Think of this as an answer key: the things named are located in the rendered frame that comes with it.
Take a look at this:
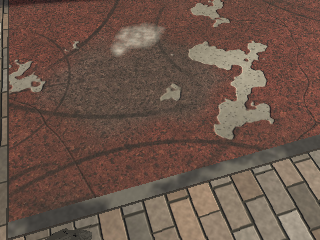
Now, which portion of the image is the left robot hand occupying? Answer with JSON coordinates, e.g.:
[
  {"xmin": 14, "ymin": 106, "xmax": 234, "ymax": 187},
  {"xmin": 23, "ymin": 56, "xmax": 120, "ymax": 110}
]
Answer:
[{"xmin": 46, "ymin": 228, "xmax": 93, "ymax": 240}]

